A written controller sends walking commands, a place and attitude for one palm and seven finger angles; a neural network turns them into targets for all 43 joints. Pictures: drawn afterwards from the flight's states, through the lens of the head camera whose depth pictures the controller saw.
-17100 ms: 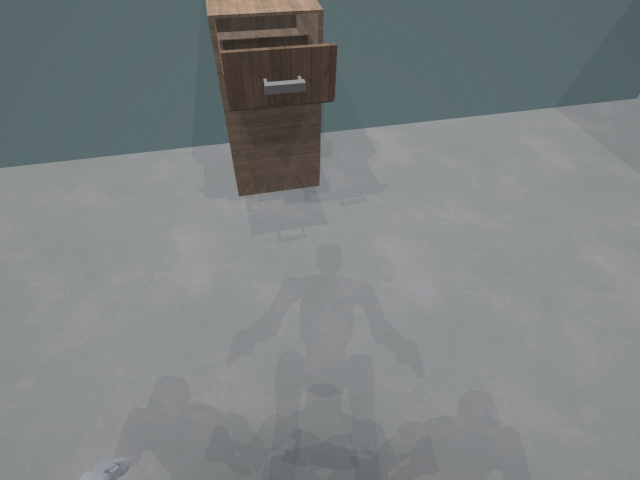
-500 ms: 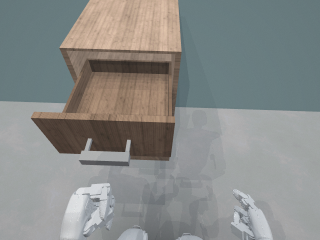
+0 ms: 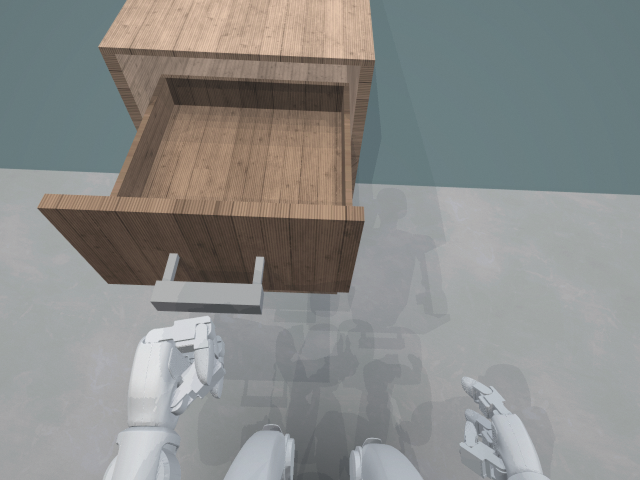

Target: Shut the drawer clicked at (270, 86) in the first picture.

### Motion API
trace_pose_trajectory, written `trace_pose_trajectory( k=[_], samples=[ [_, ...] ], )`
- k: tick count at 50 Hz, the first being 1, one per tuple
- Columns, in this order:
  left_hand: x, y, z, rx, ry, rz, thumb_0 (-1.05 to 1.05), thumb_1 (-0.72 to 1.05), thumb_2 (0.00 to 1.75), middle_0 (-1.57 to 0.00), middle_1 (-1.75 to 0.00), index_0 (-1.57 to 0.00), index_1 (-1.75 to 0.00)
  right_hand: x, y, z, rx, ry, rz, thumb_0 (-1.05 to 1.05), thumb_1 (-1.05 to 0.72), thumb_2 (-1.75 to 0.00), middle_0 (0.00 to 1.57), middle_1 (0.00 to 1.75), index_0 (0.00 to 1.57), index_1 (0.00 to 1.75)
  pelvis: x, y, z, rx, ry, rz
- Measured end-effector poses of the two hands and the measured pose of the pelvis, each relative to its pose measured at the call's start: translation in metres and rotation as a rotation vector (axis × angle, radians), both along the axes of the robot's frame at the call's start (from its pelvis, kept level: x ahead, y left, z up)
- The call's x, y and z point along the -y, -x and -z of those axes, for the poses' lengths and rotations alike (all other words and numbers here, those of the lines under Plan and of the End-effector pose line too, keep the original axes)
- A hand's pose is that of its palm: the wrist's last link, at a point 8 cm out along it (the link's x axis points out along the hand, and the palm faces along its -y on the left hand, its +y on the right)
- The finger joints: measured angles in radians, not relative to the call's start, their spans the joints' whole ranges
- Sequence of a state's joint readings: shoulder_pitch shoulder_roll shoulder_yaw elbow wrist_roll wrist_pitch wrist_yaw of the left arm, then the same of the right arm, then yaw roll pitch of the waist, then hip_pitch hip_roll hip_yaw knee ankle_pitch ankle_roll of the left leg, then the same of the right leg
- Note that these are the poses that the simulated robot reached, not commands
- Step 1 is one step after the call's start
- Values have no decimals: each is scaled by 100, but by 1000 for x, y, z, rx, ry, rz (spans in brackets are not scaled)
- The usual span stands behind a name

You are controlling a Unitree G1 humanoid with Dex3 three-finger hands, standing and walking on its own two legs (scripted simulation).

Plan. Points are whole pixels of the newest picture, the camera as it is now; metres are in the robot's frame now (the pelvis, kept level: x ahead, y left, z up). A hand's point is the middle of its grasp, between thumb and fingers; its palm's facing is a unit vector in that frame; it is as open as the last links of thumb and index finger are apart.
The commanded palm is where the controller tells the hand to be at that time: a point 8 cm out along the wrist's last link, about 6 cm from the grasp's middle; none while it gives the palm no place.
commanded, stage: bring the fist close to the handle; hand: left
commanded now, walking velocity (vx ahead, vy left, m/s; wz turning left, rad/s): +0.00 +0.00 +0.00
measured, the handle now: (213, 280) +0.35 +0.15 +0.03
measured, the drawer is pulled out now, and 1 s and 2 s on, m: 0.28 0.28 0.17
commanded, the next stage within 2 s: push the drawer shut in 0.44 s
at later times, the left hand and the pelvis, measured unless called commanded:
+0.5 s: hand (248, 374) +0.24 +0.09 +0.02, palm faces -0.09 -1.00 +0.02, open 3.3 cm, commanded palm +0.23 +0.16 +0.04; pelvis +0.00 +0.01 +0.00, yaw +0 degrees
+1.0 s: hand (249, 347) +0.27 +0.10 +0.02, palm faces -0.06 -1.00 -0.05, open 3.2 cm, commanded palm +0.27 +0.16 +0.04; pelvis +0.00 +0.00 +0.00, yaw +0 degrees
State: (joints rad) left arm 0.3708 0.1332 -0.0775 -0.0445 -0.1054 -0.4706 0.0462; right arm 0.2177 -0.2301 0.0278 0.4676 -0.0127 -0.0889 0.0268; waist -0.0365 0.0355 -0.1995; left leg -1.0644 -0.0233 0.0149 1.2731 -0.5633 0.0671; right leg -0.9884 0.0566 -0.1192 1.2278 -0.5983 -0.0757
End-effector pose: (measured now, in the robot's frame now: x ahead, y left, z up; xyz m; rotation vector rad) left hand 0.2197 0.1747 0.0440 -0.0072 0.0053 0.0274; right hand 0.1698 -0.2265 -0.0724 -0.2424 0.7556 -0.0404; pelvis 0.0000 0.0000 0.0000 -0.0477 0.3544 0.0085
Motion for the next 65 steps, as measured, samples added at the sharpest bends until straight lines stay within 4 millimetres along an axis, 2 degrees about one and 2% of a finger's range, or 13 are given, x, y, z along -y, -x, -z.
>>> trace_pose_trajectory(
  k=[8, 16, 18, 22, 25, 32, 34, 37, 41, 50, 58, 65],
  samples=[
    [21, -10, 25, -96, 1, 122, 2, 90, 90, -140, -160, -139, -160, -11, 0, 9, -41, -10, 1, 2, -91, -90, 20, 30, 20, 30, -8, 0, 5, -19, 2, 7],
    [1, -13, 0, -8, 2, -7, 2, 90, 89, -140, -160, -139, -160, -19, 1, 6, -57, -22, -4, 2, -91, -90, 20, 30, 20, 30, -12, -4, -1, -12, 5, 5],
    [6, -12, 1, -13, 9, 13, 2, 90, 90, -140, -160, -139, -160, -20, 0, 6, -59, -22, -8, 2, -91, -90, 20, 30, 20, 30, -13, -4, -1, -12, 7, 2],
    [22, -8, 18, -87, 16, 101, 1, 90, 90, -140, -160, -139, -160, -19, -1, 3, -60, -10, -2, 2, -91, -90, 20, 30, 20, 30, -14, -3, 0, -11, 7, 2],
    [25, -6, 25, -117, 10, 117, 2, 90, 90, -140, -160, -139, -160, -17, -2, 1, -54, 1, 6, 2, -91, -90, 20, 30, 20, 30, -14, -3, 0, -10, 6, 5],
    [4, -13, 1, 12, -8, -12, 2, 90, 89, -140, -160, -139, -160, -17, -4, 4, -52, -6, -8, 1, -91, -90, 20, 30, 20, 30, -13, -1, 0, -9, 8, 0],
    [7, -16, -1, 27, -12, 2, 2, 90, 90, -140, -160, -139, -160, -17, -4, 6, -58, -13, -14, 1, -91, -90, 20, 30, 20, 30, -13, -1, 0, -9, 9, -3],
    [22, -22, 8, -9, -17, 78, 2, 90, 90, -140, -160, -140, -160, -18, -1, 8, -69, -18, -12, 1, -91, -90, 20, 30, 20, 30, -12, 1, 1, -8, 8, -5],
    [36, -30, 22, -76, -21, 141, 1, 90, 90, -140, -160, -140, -160, -14, 4, 9, -84, -14, 10, 1, -91, -90, 20, 30, 20, 30, -9, 2, 1, -7, 1, 3],
    [24, -34, 20, -47, -56, 85, 4, 73, 86, -140, -160, -140, -160, 0, 20, 13, -124, -3, 28, 1, -91, -90, 20, 30, 20, 30, -1, 5, -1, 2, -4, 6],
    [21, -42, 22, -12, -72, 95, 4, 68, 88, -140, -160, -142, -160, 13, 31, 22, -149, 12, 30, 1, -91, -90, 20, 30, 20, 30, 6, 16, 2, 10, -4, -2],
    [20, -58, 22, -8, -72, 103, 4, 67, 89, -140, -160, -143, -160, 18, 42, 23, -158, 22, 50, 1, -91, -90, 20, 30, 20, 30, 8, 24, 3, 15, -5, -2]
  ],
)
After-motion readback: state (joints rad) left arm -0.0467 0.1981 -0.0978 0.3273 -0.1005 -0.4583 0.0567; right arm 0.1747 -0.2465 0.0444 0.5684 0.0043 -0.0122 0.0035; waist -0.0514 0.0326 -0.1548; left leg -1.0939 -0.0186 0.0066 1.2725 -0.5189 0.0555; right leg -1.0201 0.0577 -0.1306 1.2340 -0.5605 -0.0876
